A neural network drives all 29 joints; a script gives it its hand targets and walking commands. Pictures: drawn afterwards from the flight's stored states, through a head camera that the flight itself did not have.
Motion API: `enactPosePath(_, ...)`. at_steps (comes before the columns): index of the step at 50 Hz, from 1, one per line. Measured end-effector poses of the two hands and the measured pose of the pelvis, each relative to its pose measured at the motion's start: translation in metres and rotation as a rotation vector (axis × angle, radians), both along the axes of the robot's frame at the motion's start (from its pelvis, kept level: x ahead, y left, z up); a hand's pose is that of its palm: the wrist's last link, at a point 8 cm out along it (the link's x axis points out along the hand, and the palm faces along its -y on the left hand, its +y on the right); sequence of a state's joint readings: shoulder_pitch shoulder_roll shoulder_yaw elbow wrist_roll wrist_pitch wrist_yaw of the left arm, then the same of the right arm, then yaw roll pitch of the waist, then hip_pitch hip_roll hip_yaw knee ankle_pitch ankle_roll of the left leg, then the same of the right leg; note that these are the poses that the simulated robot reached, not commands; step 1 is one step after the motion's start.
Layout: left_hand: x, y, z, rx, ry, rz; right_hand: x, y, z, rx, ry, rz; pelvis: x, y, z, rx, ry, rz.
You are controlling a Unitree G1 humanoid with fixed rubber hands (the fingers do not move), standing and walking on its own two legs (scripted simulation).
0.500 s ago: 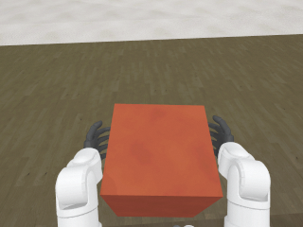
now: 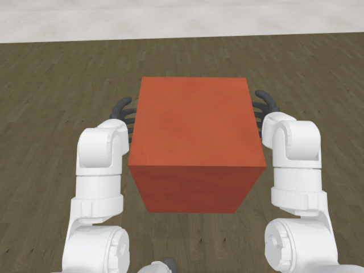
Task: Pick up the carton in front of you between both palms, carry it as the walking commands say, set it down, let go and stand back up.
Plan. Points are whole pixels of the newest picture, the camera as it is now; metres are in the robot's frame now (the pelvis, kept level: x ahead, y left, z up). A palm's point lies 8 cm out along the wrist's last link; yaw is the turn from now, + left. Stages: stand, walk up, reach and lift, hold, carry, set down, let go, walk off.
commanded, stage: carry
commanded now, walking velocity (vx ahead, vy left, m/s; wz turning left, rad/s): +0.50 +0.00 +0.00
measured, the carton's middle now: (192, 151) +0.36 +0.01 +0.06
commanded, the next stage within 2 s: none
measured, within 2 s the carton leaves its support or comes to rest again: neither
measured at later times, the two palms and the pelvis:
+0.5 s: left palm (140, 51) +0.72 +0.16 +0.08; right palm (236, 48) +0.73 -0.14 +0.09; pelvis +0.36 +0.01 -0.05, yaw +2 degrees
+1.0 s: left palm (142, 16) +1.05 +0.21 +0.04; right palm (214, 13) +1.06 -0.09 +0.05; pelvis +0.69 +0.04 -0.09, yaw +1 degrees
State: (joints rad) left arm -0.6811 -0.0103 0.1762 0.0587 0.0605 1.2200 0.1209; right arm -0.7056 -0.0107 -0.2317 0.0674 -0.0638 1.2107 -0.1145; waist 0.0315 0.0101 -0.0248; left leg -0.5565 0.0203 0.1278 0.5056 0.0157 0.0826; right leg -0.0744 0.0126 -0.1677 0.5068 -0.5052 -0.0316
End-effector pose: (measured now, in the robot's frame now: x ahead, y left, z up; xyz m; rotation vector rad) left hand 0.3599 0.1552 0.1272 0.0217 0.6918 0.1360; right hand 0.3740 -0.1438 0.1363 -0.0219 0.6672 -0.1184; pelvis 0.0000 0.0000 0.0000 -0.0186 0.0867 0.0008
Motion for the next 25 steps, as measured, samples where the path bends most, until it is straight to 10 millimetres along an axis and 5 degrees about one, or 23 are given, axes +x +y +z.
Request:
enactPosePath(3,0.053,0.007,-0.020,-0.021,0.010,-0.023,0.046,0.007,-0.013,-0.024,0.010,-0.021,0.046,0.010,-0.017,0.002,-0.015,-0.003)
enactPosePath(9,0.126,0.010,-0.053,-0.037,0.136,-0.035,0.108,0.010,-0.052,-0.001,0.135,-0.068,0.117,0.025,-0.006,-0.014,0.003,0.003)
enactPosePath(18,0.243,0.013,-0.048,-0.080,0.014,0.015,0.228,0.012,-0.046,0.052,0.012,-0.093,0.236,0.026,-0.004,-0.013,0.028,0.023)
enactPosePath(25,0.356,0.008,-0.043,-0.025,-0.088,0.037,0.355,0.007,-0.050,0.058,-0.086,-0.025,0.360,0.014,-0.048,0.036,-0.014,0.040)
